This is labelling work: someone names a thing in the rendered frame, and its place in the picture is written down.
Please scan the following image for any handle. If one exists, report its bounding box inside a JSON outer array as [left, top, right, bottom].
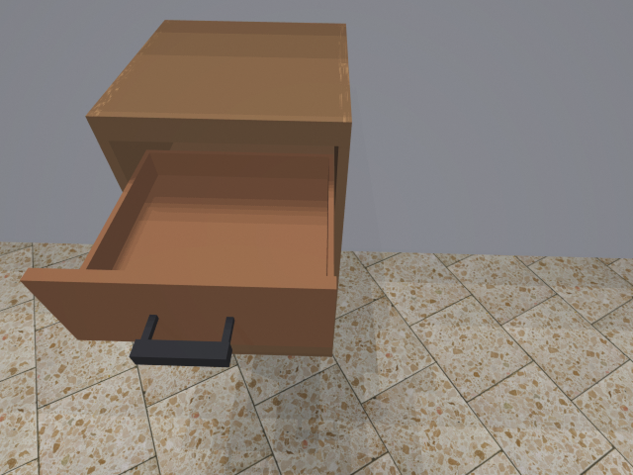
[[129, 315, 234, 367]]

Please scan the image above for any drawer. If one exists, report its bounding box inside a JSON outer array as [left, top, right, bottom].
[[20, 149, 336, 347]]

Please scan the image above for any cabinet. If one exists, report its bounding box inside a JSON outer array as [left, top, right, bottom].
[[85, 20, 352, 357]]

